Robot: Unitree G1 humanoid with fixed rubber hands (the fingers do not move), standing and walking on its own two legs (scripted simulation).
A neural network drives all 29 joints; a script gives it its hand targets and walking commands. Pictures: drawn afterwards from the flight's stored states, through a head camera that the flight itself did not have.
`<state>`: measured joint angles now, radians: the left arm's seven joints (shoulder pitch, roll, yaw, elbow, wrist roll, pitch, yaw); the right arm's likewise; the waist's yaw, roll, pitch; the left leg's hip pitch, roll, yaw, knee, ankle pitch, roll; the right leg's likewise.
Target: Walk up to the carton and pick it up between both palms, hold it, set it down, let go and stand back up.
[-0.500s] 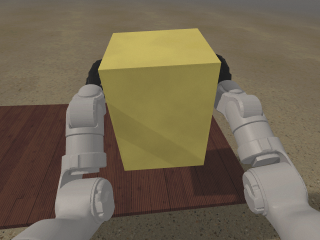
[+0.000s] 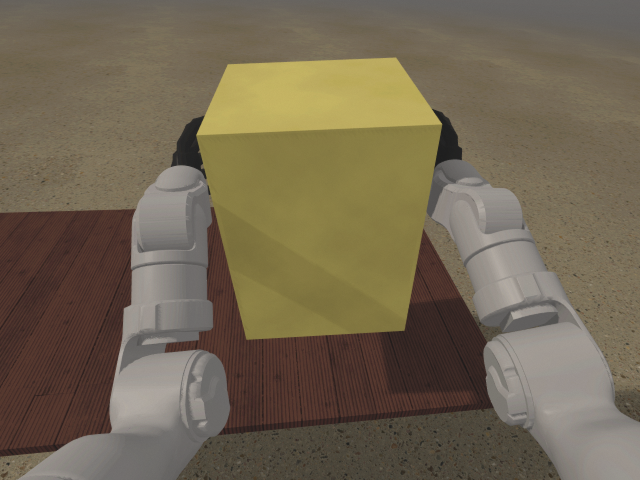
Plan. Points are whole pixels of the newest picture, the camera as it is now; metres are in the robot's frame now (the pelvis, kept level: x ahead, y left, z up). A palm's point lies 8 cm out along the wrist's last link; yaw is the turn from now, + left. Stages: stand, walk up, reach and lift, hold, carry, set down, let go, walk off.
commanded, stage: hold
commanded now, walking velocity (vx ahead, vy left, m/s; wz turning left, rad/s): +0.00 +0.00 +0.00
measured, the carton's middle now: (319, 202) +0.38 +0.01 +0.21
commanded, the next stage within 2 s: none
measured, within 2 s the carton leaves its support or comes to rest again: neither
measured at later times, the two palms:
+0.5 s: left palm (189, 180) +0.37 +0.16 +0.25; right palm (441, 173) +0.37 -0.14 +0.26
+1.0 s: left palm (198, 178) +0.37 +0.15 +0.25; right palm (449, 171) +0.37 -0.15 +0.26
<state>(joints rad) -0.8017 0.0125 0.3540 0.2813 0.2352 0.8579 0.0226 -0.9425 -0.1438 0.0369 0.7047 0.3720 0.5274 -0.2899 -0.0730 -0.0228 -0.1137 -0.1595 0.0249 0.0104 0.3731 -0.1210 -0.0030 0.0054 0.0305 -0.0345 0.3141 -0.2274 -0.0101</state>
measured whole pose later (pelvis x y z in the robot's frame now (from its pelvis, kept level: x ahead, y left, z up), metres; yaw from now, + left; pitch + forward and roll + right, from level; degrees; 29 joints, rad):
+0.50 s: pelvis +0.00 +0.00 +0.00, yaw +0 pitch -5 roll -1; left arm -0.79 0.01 0.34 0.27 0.23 0.86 0.03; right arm -0.94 -0.15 0.04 0.70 0.38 0.53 -0.29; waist -0.08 -0.02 -0.12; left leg -0.17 0.02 0.01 0.38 -0.13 0.00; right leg 0.00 0.03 -0.03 0.31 -0.23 -0.01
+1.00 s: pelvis +0.01 +0.00 +0.00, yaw -1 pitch -5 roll -1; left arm -0.78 0.00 0.36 0.25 0.24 0.85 0.03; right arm -0.93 -0.15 0.04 0.68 0.38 0.54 -0.29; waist -0.08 -0.03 -0.12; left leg -0.15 0.03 0.02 0.37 -0.13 -0.01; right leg 0.01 0.03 -0.02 0.31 -0.23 -0.01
